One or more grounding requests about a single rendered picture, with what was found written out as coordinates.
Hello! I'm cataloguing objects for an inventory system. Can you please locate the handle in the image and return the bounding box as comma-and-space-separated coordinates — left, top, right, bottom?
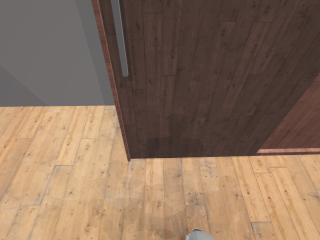
111, 0, 129, 77

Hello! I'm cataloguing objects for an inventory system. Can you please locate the wardrobe door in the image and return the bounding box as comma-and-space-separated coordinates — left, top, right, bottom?
260, 73, 320, 149
98, 0, 320, 158

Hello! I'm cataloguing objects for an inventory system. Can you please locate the robot right thigh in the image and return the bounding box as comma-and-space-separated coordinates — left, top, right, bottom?
185, 230, 215, 240

